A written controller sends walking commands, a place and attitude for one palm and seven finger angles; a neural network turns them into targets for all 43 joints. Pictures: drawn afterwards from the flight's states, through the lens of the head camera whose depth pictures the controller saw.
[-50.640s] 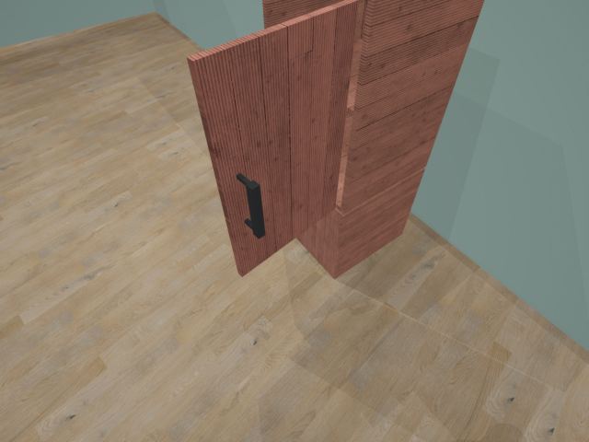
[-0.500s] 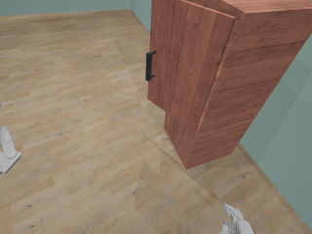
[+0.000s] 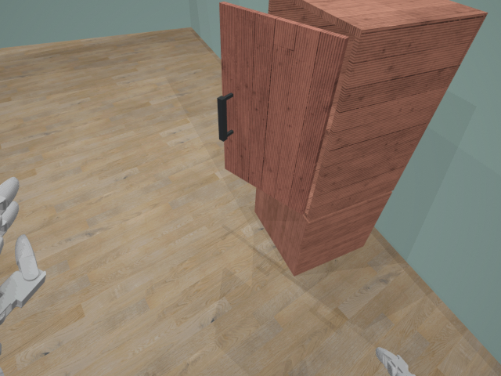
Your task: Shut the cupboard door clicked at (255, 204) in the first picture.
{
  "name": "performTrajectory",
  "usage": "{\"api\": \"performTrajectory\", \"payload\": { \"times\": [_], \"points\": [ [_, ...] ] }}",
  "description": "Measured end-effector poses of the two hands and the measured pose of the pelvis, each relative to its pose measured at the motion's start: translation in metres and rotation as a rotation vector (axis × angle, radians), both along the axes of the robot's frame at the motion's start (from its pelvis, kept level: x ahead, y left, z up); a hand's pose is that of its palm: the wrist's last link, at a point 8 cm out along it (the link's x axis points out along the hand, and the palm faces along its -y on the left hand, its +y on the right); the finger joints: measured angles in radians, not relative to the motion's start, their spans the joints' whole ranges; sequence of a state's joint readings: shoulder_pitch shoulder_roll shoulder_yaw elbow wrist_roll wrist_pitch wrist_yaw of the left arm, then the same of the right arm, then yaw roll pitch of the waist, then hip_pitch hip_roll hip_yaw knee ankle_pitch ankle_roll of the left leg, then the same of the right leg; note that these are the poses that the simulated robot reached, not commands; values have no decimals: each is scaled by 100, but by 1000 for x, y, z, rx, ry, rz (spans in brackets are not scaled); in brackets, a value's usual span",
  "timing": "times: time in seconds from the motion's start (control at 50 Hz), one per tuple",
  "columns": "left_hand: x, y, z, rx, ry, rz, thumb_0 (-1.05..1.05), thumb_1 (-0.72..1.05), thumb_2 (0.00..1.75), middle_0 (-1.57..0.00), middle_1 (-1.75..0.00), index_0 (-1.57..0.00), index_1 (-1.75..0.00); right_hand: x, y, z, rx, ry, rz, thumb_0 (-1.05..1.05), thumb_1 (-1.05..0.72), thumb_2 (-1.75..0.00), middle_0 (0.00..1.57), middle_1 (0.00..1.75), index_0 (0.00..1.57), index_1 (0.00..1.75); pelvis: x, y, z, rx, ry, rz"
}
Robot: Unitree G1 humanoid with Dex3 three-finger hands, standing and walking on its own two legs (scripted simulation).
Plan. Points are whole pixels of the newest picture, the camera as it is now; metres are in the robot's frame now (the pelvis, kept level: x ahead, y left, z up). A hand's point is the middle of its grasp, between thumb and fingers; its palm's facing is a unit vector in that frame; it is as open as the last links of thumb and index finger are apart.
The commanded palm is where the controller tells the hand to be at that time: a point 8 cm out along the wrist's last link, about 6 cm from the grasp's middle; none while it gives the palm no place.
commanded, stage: stop stepping back and stand still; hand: left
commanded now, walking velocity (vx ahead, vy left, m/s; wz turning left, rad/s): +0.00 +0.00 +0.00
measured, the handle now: (226, 117) +0.90 +0.12 -0.07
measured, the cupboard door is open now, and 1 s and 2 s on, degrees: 26 26 26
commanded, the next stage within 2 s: let the arm hang, fingers relaxed in 1.12 s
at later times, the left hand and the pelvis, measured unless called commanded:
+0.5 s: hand (45, 236) +0.25 +0.28 +0.15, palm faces +0.37 -0.82 -0.44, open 7.4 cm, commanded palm +0.18 +0.32 +0.18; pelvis +0.04 +0.02 +0.00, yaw -1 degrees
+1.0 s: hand (12, 260) +0.21 +0.30 +0.16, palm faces +0.43 -0.80 -0.41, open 7.4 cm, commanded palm +0.15 +0.33 +0.18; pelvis +0.01 +0.03 +0.01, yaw +0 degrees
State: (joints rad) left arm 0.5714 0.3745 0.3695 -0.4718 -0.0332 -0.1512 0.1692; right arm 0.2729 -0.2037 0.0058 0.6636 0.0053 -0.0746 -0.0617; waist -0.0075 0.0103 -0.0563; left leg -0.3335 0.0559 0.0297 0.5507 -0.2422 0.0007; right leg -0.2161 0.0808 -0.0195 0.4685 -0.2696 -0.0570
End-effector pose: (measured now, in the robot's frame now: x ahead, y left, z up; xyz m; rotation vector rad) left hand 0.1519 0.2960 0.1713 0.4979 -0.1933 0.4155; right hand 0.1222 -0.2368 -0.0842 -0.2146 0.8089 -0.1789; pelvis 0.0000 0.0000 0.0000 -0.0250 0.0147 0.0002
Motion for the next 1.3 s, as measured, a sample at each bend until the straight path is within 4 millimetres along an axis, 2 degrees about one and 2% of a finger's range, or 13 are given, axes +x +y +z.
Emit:
{"api": "performTrajectory", "payload": {
  "times": [0.22,0.36,0.44,0.62,0.88,1.06,1.22,1.24,1.26,1.3],
  "points": [
    [36,19,7,4,-40,16,2,89,90,-21,-30,-21,-30,60,15,19,-10,-86,19,2,-91,-90,21,30,21,30,27,8,3,11,6,-8],
    [54,20,-5,-17,21,-29,2,89,90,-21,-30,-21,-30,75,23,26,-7,-99,13,2,-91,-90,21,30,21,30,36,16,4,10,23,-19],
    [56,20,-5,-9,34,-55,2,89,90,-21,-30,-21,-30,73,26,26,-16,-80,3,2,-91,-90,21,30,21,30,38,20,4,9,25,-19],
    [49,33,11,43,-6,-49,2,89,90,-21,-30,-21,-30,55,34,18,-8,-42,-12,2,-91,-90,21,30,21,30,33,28,4,6,23,-18],
    [22,39,-5,-24,37,-1,2,89,90,-21,-30,-21,-30,26,39,12,-4,-16,-6,2,-91,-90,21,30,21,30,14,33,5,2,9,-9],
    [15,40,5,-5,-12,2,2,89,90,-21,-30,-21,-30,27,39,17,-9,-53,5,2,-91,-90,21,30,21,30,7,34,6,0,4,-5],
    [16,41,0,-12,21,12,2,89,90,-21,-30,-21,-30,32,40,18,1,-67,9,2,-91,-90,21,30,21,30,8,34,7,0,9,-6],
    [18,41,-8,-8,47,-1,1,90,90,-21,-30,-20,-30,33,39,15,8,-70,30,2,-91,-90,21,30,21,30,7,35,6,-1,12,0],
    [24,42,-26,-21,118,-15,1,90,90,-21,-30,-20,-30,34,38,9,15,-57,61,2,-91,-90,21,30,21,30,6,36,4,-2,14,5],
    [31,42,-78,-97,345,-18,1,90,90,-20,-30,-20,-30,33,33,-4,21,-13,95,1,-91,-90,21,30,21,30,2,39,2,-1,15,5]
  ]
}}
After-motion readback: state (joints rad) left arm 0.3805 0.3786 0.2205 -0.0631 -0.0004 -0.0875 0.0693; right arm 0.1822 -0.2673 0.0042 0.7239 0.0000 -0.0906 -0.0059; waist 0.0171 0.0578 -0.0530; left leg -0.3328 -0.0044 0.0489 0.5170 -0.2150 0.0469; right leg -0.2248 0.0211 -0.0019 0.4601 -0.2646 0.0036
